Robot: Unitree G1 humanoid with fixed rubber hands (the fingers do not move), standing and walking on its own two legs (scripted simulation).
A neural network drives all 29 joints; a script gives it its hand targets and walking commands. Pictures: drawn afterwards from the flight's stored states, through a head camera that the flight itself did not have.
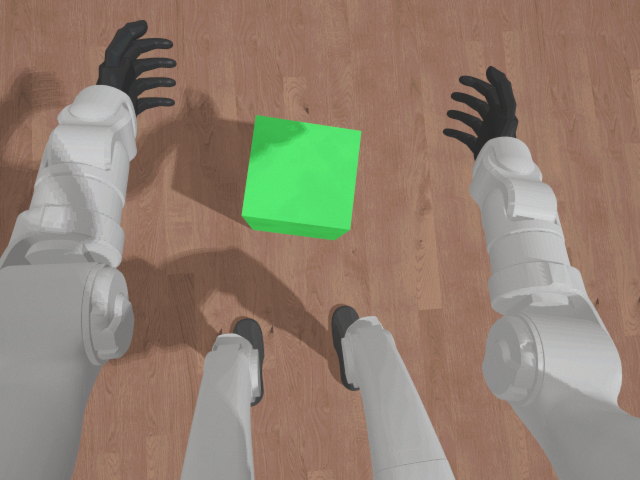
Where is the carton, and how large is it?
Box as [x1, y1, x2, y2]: [242, 115, 360, 239]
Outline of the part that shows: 256,115 242,209 242,216 253,229 328,239 335,239 347,231 350,226 360,131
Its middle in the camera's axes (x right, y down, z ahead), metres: -0.05 -0.11 +0.88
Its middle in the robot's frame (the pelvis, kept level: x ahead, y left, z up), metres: +0.53 -0.04 -0.53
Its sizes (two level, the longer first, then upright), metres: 0.210 0.200 0.250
